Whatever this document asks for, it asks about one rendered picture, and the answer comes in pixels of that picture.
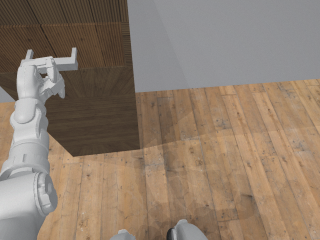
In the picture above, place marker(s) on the cabinet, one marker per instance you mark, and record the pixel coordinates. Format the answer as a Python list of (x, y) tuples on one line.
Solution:
[(98, 114)]

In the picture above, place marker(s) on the robot left forearm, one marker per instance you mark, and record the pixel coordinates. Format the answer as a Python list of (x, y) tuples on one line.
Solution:
[(29, 149)]

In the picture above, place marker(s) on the robot left hand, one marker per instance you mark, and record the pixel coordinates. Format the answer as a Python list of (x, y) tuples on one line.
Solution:
[(30, 83)]

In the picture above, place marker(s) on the drawer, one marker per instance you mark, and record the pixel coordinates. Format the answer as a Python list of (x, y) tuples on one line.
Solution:
[(98, 44)]

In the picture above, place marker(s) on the robot left upper arm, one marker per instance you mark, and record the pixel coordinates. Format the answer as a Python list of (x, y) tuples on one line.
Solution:
[(25, 201)]

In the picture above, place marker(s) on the right robot thigh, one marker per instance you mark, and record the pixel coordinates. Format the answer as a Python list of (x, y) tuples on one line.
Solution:
[(187, 231)]

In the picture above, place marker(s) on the right robot shin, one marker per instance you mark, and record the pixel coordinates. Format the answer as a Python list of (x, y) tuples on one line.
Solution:
[(182, 221)]

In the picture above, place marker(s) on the handle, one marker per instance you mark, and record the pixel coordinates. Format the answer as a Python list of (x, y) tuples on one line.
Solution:
[(62, 63)]

